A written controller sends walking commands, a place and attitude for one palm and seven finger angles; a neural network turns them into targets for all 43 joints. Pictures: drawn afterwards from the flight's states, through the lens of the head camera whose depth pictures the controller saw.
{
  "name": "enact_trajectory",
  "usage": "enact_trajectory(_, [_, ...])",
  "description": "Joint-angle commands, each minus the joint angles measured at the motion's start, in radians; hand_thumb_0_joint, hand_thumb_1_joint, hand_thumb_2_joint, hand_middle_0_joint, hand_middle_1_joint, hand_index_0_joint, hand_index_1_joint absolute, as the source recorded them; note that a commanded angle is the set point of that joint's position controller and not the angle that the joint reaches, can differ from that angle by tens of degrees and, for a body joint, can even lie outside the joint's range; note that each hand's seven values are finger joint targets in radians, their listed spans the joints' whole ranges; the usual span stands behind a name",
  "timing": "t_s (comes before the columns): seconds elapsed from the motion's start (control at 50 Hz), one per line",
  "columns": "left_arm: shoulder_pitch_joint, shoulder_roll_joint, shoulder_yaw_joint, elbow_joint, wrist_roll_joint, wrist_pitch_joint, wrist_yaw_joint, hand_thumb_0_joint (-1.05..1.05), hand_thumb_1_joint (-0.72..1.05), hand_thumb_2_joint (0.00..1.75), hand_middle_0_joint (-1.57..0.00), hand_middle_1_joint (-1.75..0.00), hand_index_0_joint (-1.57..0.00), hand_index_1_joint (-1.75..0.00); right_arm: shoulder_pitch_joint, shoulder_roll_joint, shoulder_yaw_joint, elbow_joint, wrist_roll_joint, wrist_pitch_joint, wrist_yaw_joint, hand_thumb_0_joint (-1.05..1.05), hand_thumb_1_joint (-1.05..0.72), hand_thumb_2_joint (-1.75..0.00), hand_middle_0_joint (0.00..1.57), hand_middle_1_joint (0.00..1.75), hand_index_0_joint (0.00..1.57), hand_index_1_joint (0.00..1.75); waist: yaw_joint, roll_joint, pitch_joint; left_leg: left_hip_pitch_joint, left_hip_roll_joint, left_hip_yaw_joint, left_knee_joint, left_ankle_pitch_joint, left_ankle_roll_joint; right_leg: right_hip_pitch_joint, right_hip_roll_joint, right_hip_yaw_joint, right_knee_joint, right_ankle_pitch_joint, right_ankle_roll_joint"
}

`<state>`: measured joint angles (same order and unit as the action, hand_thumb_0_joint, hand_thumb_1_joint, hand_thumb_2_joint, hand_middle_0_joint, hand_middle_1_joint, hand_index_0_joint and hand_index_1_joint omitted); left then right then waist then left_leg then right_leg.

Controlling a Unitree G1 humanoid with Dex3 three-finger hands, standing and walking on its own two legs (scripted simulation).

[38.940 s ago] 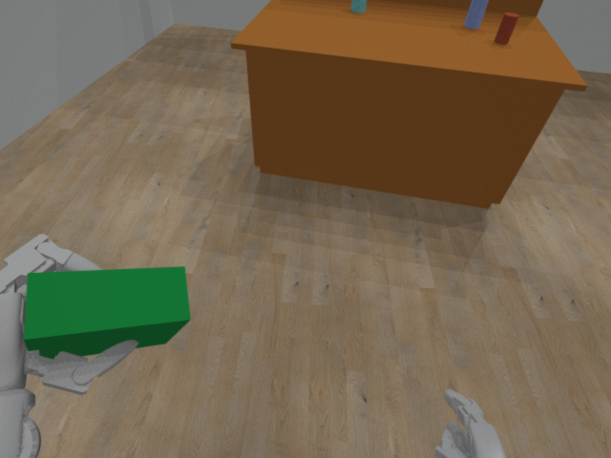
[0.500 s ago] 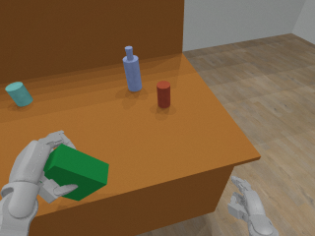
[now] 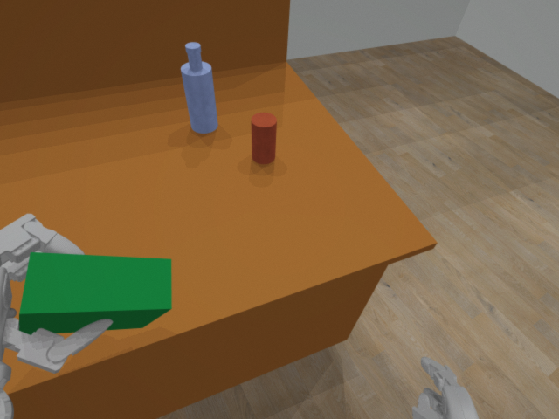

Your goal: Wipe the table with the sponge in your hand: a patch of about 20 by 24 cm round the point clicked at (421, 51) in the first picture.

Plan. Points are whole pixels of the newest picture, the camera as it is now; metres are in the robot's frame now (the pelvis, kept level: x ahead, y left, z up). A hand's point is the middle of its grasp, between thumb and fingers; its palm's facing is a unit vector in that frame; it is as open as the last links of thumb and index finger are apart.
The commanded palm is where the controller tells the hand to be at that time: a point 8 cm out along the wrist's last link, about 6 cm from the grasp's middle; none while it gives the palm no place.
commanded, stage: step back with the hand held close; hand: left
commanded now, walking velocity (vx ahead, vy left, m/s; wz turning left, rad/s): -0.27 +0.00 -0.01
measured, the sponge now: (117, 296) +0.23 +0.20 +0.12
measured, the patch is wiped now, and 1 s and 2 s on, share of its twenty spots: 0.95 0.95 0.95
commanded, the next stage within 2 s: stop stepping back and stand still in 1.10 s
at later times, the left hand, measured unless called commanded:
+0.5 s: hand (61, 309) +0.19 +0.22 +0.17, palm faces +0.37 -0.83 -0.41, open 9.8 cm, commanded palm +0.13 +0.27 +0.19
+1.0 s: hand (30, 413) +0.10 +0.20 +0.19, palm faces +0.37 -0.83 -0.41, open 9.9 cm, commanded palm +0.03 +0.25 +0.19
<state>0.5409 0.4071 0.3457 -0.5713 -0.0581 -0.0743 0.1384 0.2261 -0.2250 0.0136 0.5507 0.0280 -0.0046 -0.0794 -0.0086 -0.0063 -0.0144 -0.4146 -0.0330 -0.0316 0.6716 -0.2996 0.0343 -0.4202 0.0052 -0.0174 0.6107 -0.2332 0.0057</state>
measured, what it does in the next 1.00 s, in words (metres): walks backwards: left foot, then right foot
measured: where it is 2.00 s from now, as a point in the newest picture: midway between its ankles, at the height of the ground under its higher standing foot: outside the picture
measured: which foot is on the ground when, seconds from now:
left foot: down 0.00-0.48, up 0.50-0.66, down 0.68-0.96, up 0.98-1.00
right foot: down 0.00-0.70, up 0.72-0.90, down 0.92-1.00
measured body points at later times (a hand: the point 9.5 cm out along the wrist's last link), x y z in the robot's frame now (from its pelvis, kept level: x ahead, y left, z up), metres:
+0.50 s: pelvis -0.03 -0.01 -0.01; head +0.00 +0.01 +0.44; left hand +0.16 +0.27 +0.19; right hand +0.16 -0.24 -0.08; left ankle +0.03 +0.10 -0.72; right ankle +0.05 -0.12 -0.72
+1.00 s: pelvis -0.12 -0.03 +0.00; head -0.08 -0.03 +0.45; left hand +0.08 +0.24 +0.21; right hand +0.07 -0.24 -0.09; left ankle -0.10 +0.12 -0.71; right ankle -0.05 -0.13 -0.72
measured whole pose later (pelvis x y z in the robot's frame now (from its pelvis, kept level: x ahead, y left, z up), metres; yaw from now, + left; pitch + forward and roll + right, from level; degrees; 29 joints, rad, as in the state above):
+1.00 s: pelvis -0.12 -0.03 +0.00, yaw +1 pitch +2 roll -2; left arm 0.43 0.36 0.33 -0.61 -0.03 -0.12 0.13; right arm 0.15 -0.18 0.02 0.60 0.01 -0.09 -0.02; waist 0.00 0.04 0.05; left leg -0.45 0.10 -0.05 0.78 -0.38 -0.05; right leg -0.39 0.06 -0.06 0.53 -0.16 -0.04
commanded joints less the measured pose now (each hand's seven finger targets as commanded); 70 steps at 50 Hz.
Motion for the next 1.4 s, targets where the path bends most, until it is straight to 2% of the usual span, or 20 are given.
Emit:
enact_trajectory(0.0, [-0.088, 0.176, 0.138, -0.286, -0.001, -0.103, 0.024, 0.0, 0.1, 1.3, -1.2, -1.6, -1.2, -1.6, -0.124, -0.152, -0.049, -0.173, -0.013, -0.074, -0.007, 0.0, -0.9, -0.9, 0.2, 0.3, 0.2, 0.3, 0.012, 0.079, -0.103, -0.167, 0.143, -0.184, -0.204, -0.224, 0.043, 0.173, -0.081, 0.093, -0.039, 0.05, -0.031])
enact_trajectory(0.26, [-0.13, 0.13, 0.113, -0.271, 0.009, -0.128, 0.021, 0.0, 0.1, 1.3, -1.2, -1.6, -1.2, -1.6, -0.13, -0.152, -0.049, -0.17, -0.017, -0.093, -0.006, 0.0, -0.9, -0.9, 0.2, 0.3, 0.2, 0.3, 0.003, 0.162, -0.125, -0.18, 0.191, -0.238, -0.278, -0.242, 0.054, 0.16, -0.016, 0.05, 0.067, 0.028, -0.011])
enact_trajectory(0.38, [-0.153, 0.135, 0.119, -0.281, 0.025, -0.128, 0.018, 0.0, 0.1, 1.3, -1.2, -1.6, -1.2, -1.6, -0.121, -0.14, -0.052, -0.147, -0.038, -0.105, 0.007, 0.0, -0.9, -0.9, 0.2, 0.3, 0.2, 0.3, 0.015, 0.164, -0.12, -0.174, 0.25, -0.244, -0.238, 0.025, 0.076, 0.201, 0.004, 0.075, 0.087, -0.019, -0.003])
enact_trajectory(0.42, [-0.133, 0.144, 0.126, -0.259, 0.023, -0.125, 0.017, 0.0, 0.1, 1.3, -1.2, -1.6, -1.2, -1.6, -0.124, -0.132, -0.056, -0.148, -0.032, -0.094, 0.012, 0.0, -0.9, -0.9, 0.2, 0.3, 0.2, 0.3, 0.013, 0.036, -0.116, -0.183, 0.181, -0.171, -0.091, -0.033, 0.037, 0.196, -0.076, 0.156, -0.047, 0.182, -0.039])
enact_trajectory(0.48, [-0.1, 0.156, 0.114, -0.251, -0.001, -0.122, 0.022, 0.0, 0.1, 1.3, -1.2, -1.6, -1.2, -1.6, -0.099, -0.098, -0.068, -0.128, -0.024, -0.06, 0.022, 0.0, -0.9, -0.9, 0.2, 0.3, 0.2, 0.3, -0.007, -0.223, -0.153, -0.019, 0.035, -0.033, 0.303, -0.186, -0.048, -0.012, -0.361, 0.403, -0.304, 0.154, -0.178])
enact_trajectory(0.5, [-0.088, 0.156, 0.113, -0.267, -0.004, -0.122, 0.023, 0.0, 0.1, 1.3, -1.2, -1.6, -1.2, -1.6, -0.119, -0.091, -0.068, -0.123, -0.021, -0.052, 0.025, 0.0, -0.9, -0.9, 0.2, 0.3, 0.2, 0.3, -0.001, -0.184, -0.179, 0.008, 0.046, -0.034, 0.432, -0.216, -0.049, -0.029, -0.392, 0.393, -0.328, 0.166, -0.199])
enact_trajectory(0.62, [0.044, 0.185, 0.184, -0.312, -0.002, -0.14, 0.035, 0.0, 0.1, 1.3, -1.2, -1.6, -1.2, -1.6, -0.138, -0.084, -0.058, -0.133, -0.028, -0.03, 0.02, 0.0, -0.9, -0.9, 0.2, 0.3, 0.2, 0.3, -0.02, 0.004, -0.232, 0.057, 0.08, 0.008, -0.119, 0.009, -0.034, 0.11, -0.239, 0.179, -0.047, 0.451, -0.083])
enact_trajectory(0.68, [-0.009, 0.188, 0.193, -0.405, -0.004, -0.159, 0.042, 0.0, 0.1, 1.3, -1.2, -1.6, -1.2, -1.6, -0.128, -0.114, -0.091, -0.127, -0.034, -0.092, 0.015, 0.0, -0.9, -0.9, 0.2, 0.3, 0.2, 0.3, -0.013, 0.292, -0.236, 0.218, 0.377, -0.247, -0.269, 0.633, 0.082, -0.116, 0.003, 0.046, 0.287, -0.158, 0.02])
enact_trajectory(0.76, [-0.029, 0.149, 0.172, -0.423, 0.003, -0.132, 0.044, 0.0, 0.1, 1.3, -1.2, -1.6, -1.2, -1.6, -0.079, -0.104, -0.083, -0.068, -0.036, -0.152, 0.031, 0.0, -0.9, -0.9, 0.2, 0.3, 0.2, 0.3, -0.003, 0.249, -0.24, 0.424, 0.345, -0.135, -0.143, 1.024, 0.074, -0.209, 0.01, 0.058, 0.265, -0.234, 0.023])
enact_trajectory(0.9, [-0.118, 0.096, 0.097, -0.216, 0.017, -0.101, 0.009, 0.0, 0.1, 1.3, -1.2, -1.6, -1.2, -1.6, -0.134, -0.125, -0.056, -0.101, -0.024, -0.144, 0.047, 0.0, -0.9, -0.9, 0.2, 0.3, 0.2, 0.3, 0.021, 0.11, -0.09, 0.083, 0.252, -0.073, -0.056, 0.344, -0.01, 0.184, -0.027, -0.003, -0.242, 0.253, 0.018])
enact_trajectory(0.94, [-0.111, 0.152, 0.125, -0.192, 0.019, -0.113, 0.004, 0.0, 0.1, 1.3, -1.2, -1.6, -1.2, -1.6, -0.124, -0.103, -0.072, -0.117, -0.015, -0.131, 0.041, 0.0, -0.9, -0.9, 0.2, 0.3, 0.2, 0.3, 0.009, -0.217, -0.155, -0.097, 0.079, 0.043, 0.208, -0.116, -0.078, 0.26, -0.272, 0.232, -0.238, 0.672, -0.109])
enact_trajectory(0.96, [-0.06, 0.143, 0.121, -0.193, -0.004, -0.111, 0.002, 0.0, 0.1, 1.3, -1.2, -1.6, -1.2, -1.6, -0.125, -0.095, -0.096, -0.125, 0.008, -0.123, 0.031, 0.0, -0.9, -0.9, 0.2, 0.3, 0.2, 0.3, 0.016, -0.277, -0.217, -0.049, 0.065, -0.019, 0.429, -0.218, -0.069, 0.175, -0.369, 0.309, -0.274, 0.589, -0.151])
enact_trajectory(1.04, [0.055, 0.151, 0.167, -0.219, -0.01, -0.104, -0.005, 0.0, 0.1, 1.3, -1.2, -1.6, -1.2, -1.6, -0.153, -0.044, -0.049, -0.134, -0.017, -0.069, 0.034, 0.0, -0.9, -0.9, 0.2, 0.3, 0.2, 0.3, -0.003, -0.086, -0.239, -0.01, 0.1, -0.006, 0.347, -0.163, -0.07, 0.049, -0.274, 0.195, -0.228, 0.243, -0.115])
enact_trajectory(1.14, [-0.028, 0.183, 0.156, -0.309, -0.017, -0.108, 0.019, 0.0, 0.1, 1.3, -1.2, -1.6, -1.2, -1.6, -0.106, -0.095, -0.06, -0.115, -0.025, -0.082, 0.007, 0.0, -0.9, -0.9, 0.2, 0.3, 0.2, 0.3, -0.012, -0.139, -0.211, 0.143, 0.065, 0.082, -0.098, -0.158, -0.028, 0.026, -0.218, 0.218, -0.277, -0.008, -0.064])
enact_trajectory(1.16, [-0.048, 0.161, 0.133, -0.318, -0.019, -0.114, 0.02, 0.0, 0.1, 1.3, -1.2, -1.6, -1.2, -1.6, -0.07, -0.102, -0.062, -0.102, -0.025, -0.085, 0.004, 0.0, -0.9, -0.9, 0.2, 0.3, 0.2, 0.3, -0.028, -0.084, -0.216, 0.181, 0.078, 0.082, -0.237, -0.106, -0.012, 0.038, -0.183, 0.185, -0.221, -0.018, -0.033])
enact_trajectory(1.2, [-0.083, 0.168, 0.147, -0.319, -0.017, -0.128, 0.038, 0.0, 0.1, 1.3, -1.2, -1.6, -1.2, -1.6, -0.094, -0.161, -0.08, -0.129, -0.021, -0.109, -0.006, 0.0, -0.9, -0.9, 0.2, 0.3, 0.2, 0.3, -0.011, 0.274, -0.164, 0.11, 0.308, -0.18, -0.405, -0.115, 0.087, -0.001, 0.003, 0.041, 0.076, -0.127, 0.029])
enact_trajectory(1.22, [-0.099, 0.168, 0.145, -0.321, -0.005, -0.117, 0.053, 0.0, 0.1, 1.3, -1.2, -1.6, -1.2, -1.6, -0.108, -0.147, -0.078, -0.134, -0.015, -0.134, -0.007, 0.0, -0.9, -0.9, 0.2, 0.3, 0.2, 0.3, -0.012, 0.374, -0.141, 0.055, 0.388, -0.185, -0.438, -0.026, 0.127, -0.029, 0.059, 0.002, 0.367, -0.242, 0.035])
enact_trajectory(1.24, [-0.13, 0.203, 0.162, -0.353, 0.002, -0.117, 0.068, 0.0, 0.1, 1.3, -1.2, -1.6, -1.2, -1.6, -0.094, -0.118, -0.069, -0.121, -0.021, -0.155, -0.007, 0.0, -0.9, -0.9, 0.2, 0.3, 0.2, 0.3, -0.034, 0.445, -0.11, 0.049, 0.401, -0.221, -0.434, -0.038, 0.15, -0.125, 0.023, 0.064, 0.548, -0.257, 0.024])
enact_trajectory(1.3, [-0.108, 0.134, 0.118, -0.249, 0.005, -0.077, 0.051, 0.0, 0.1, 1.3, -1.2, -1.6, -1.2, -1.6, -0.049, -0.138, -0.09, -0.082, 0.012, -0.18, 0.026, 0.0, -0.9, -0.9, 0.2, 0.3, 0.2, 0.3, -0.012, 0.188, -0.089, 0.145, 0.29, -0.028, -0.257, 0.215, 0.091, -0.112, 0.001, 0.067, 0.41, -0.182, 0.027])
enact_trajectory(1.38, [-0.187, 0.075, 0.043, -0.104, 0.021, -0.078, 0.022, 0.0, 0.1, 1.3, -1.2, -1.6, -1.2, -1.6, -0.081, -0.154, -0.054, -0.087, 0.003, -0.172, 0.029, 0.0, -0.9, -0.9, 0.2, 0.3, 0.2, 0.3, 0.001, 0.156, 0.012, -0.021, 0.198, -0.037, -0.155, -0.242, 0.04, 0.191, 0.007, -0.035, -0.121, -0.007, 0.019])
